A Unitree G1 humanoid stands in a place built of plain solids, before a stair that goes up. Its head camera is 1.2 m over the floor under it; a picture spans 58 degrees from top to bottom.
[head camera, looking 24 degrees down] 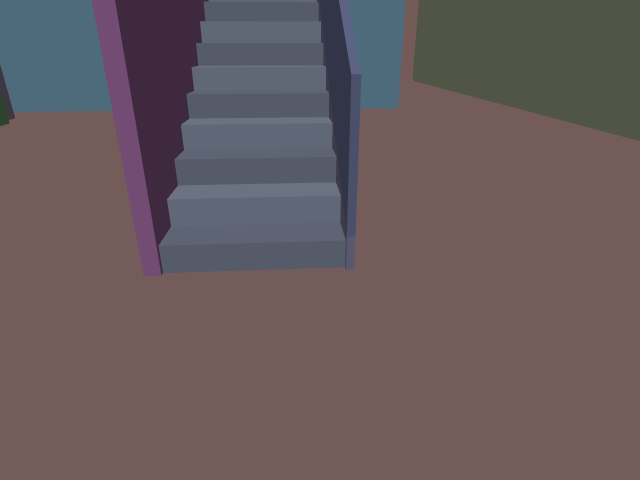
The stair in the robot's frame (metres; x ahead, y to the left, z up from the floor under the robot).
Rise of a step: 0.18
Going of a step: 0.29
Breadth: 1.07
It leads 4 degrees to the left of straight ahead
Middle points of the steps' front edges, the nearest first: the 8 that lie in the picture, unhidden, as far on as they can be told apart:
2.26 0.38 0.18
2.55 0.40 0.35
2.84 0.42 0.53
3.13 0.44 0.71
3.42 0.46 0.88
3.71 0.48 1.06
4.00 0.50 1.23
4.29 0.52 1.41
